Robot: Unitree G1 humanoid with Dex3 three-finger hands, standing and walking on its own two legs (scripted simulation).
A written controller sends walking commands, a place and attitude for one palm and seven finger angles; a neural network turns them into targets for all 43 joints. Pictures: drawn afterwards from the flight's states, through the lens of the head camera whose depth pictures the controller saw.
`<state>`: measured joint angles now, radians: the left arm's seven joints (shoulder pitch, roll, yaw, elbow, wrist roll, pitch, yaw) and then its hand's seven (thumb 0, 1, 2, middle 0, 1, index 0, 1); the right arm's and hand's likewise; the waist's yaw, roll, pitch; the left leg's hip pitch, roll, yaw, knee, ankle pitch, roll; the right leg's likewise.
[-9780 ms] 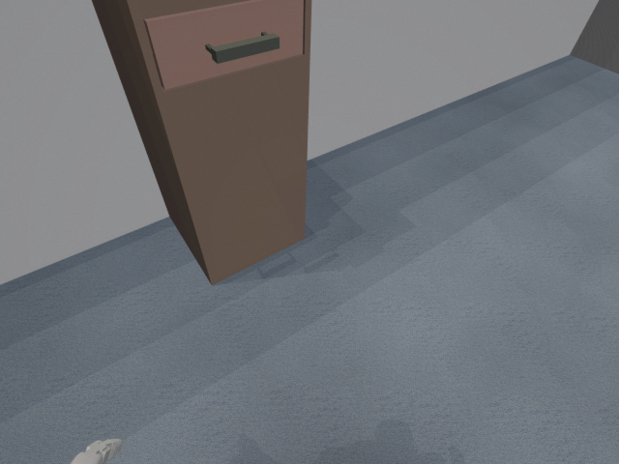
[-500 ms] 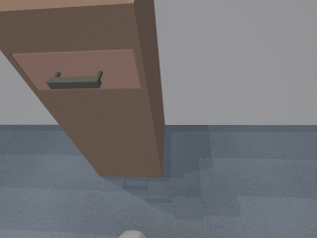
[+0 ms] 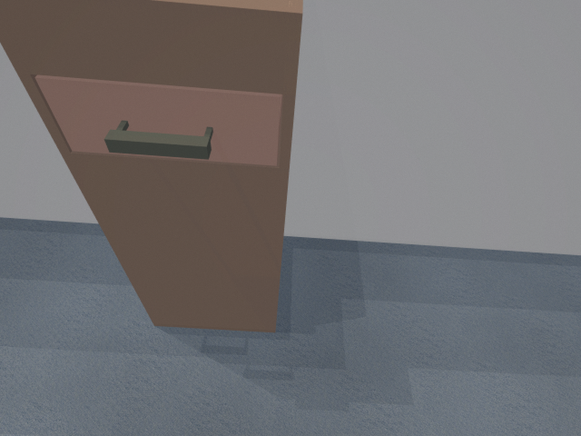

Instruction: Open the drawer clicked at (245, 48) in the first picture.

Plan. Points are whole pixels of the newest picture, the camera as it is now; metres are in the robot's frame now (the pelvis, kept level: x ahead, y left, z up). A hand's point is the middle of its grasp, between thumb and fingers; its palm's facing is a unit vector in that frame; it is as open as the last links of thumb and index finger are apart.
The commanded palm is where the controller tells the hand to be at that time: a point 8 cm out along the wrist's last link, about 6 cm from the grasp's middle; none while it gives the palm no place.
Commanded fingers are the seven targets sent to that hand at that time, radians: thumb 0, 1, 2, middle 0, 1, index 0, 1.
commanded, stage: come to a stop and stand still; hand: left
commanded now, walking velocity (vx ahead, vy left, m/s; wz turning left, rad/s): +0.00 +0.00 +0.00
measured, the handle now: (163, 136) +0.55 +0.25 +0.10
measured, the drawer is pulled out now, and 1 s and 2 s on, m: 0.00 0.00 0.00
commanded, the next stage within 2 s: look again from close up in 1.46 s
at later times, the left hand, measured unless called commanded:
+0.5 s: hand out of the picture +0.04 +0.14 -0.18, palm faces +0.09 -0.97 -0.22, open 7.2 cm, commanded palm none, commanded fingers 0.00 0.90 0.90 -0.20 -0.30 -0.20 -0.30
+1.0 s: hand out of the picture -0.02 +0.13 -0.18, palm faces +0.08 -0.98 -0.16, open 7.4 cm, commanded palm none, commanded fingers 0.00 0.90 0.90 -0.20 -0.30 -0.20 -0.30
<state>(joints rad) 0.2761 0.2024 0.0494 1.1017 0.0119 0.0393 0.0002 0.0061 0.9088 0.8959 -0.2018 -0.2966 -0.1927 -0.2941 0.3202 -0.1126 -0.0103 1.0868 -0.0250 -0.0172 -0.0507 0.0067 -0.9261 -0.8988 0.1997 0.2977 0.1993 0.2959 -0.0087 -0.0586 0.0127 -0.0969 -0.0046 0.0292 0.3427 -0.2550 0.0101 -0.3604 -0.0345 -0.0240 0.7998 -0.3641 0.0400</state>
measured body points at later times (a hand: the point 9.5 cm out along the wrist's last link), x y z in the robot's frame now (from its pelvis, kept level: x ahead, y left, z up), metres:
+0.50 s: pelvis +0.01 -0.04 +0.00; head +0.02 -0.05 +0.45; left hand +0.04 +0.19 -0.16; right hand +0.01 -0.25 -0.17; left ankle -0.05 +0.11 -0.74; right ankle +0.00 -0.12 -0.74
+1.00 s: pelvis +0.00 -0.03 +0.00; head +0.02 -0.02 +0.45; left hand -0.03 +0.18 -0.17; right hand -0.02 -0.23 -0.17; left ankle -0.05 +0.11 -0.74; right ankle +0.00 -0.12 -0.74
